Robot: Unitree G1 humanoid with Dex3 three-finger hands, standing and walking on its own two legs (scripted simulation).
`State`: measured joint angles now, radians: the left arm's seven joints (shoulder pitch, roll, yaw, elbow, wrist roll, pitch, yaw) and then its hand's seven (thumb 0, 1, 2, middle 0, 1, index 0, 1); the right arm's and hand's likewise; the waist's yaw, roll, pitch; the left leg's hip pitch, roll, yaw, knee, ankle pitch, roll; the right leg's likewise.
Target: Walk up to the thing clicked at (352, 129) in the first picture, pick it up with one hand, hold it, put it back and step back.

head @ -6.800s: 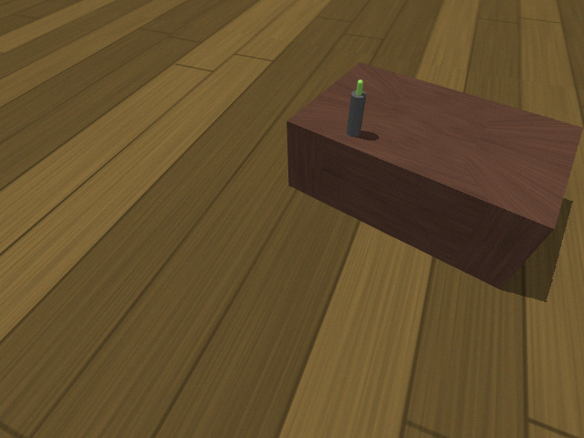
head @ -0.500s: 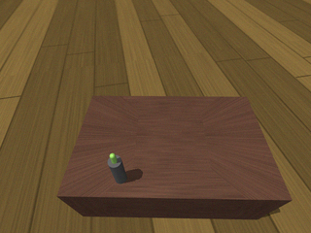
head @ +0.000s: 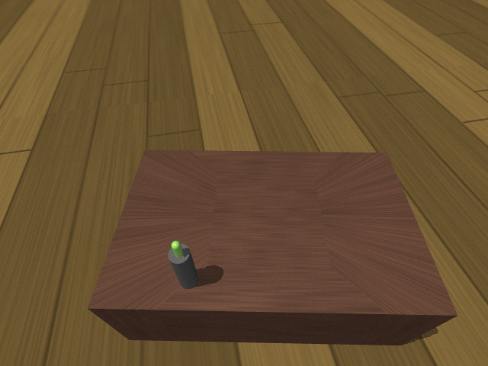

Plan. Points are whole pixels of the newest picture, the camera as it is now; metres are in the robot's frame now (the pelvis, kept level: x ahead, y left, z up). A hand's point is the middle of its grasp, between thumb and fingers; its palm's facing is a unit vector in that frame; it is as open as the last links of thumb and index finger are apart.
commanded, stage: stand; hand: left
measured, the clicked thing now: (182, 263) +0.41 +0.19 -0.28
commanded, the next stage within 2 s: go down in 0.08 s
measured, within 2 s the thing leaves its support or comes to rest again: neither
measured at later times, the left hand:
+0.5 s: hand (115, 359) +0.16 +0.26 -0.15, palm faces +0.04 -0.94 -0.34, open 13.0 cm
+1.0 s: hand (106, 364) +0.15 +0.27 -0.14, palm faces +0.06 -0.95 -0.31, open 17.3 cm
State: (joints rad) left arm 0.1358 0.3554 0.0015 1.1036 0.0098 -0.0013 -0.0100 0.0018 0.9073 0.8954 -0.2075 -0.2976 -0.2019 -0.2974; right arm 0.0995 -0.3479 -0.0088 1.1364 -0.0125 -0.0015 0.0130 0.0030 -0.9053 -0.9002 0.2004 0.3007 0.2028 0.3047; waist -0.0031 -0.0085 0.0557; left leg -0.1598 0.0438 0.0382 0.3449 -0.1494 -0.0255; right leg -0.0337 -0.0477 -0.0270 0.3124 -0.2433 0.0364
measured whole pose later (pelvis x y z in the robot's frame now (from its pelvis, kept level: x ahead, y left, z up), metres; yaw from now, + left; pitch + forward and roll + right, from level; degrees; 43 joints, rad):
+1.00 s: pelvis +0.01 +0.00 -0.04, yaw +1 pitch +8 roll -1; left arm 0.19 0.38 0.21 0.51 0.06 0.37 -0.15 -0.01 -0.52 0.08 -0.08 -0.09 -0.07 -0.09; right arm 0.22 -0.26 -0.01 0.64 0.02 -0.10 -0.10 0.01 -0.86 -0.89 0.20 0.30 0.20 0.30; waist -0.02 0.01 -0.07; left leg -0.55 0.06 0.00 0.76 -0.34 -0.03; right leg -0.41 -0.04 -0.04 0.72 -0.45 0.03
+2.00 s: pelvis -0.02 +0.01 -0.06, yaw +2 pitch +10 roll -3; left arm 0.01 0.52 0.34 0.40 -0.06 0.44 -0.24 -0.01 -0.54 0.08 -0.08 -0.05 -0.05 -0.07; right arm 0.26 -0.24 0.05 0.66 0.02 -0.27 -0.21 0.01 -0.88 -0.90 0.20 0.30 0.21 0.31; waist -0.05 0.02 -0.12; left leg -0.76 0.07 -0.04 0.98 -0.40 -0.02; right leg -0.59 -0.03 -0.07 0.92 -0.51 0.04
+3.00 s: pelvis -0.02 +0.02 -0.06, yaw -1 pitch +15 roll -4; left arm -0.44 0.74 0.55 1.04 -0.07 -0.08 -0.52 -0.01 -0.46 0.05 -0.07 -0.02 -0.05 -0.03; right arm 0.34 -0.28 0.04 0.70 -0.02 -0.18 -0.17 0.01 -0.90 -0.90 0.20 0.30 0.21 0.31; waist -0.07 -0.01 -0.10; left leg -0.83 0.08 -0.01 0.96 -0.39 -0.01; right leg -0.67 -0.02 -0.03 0.89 -0.47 0.05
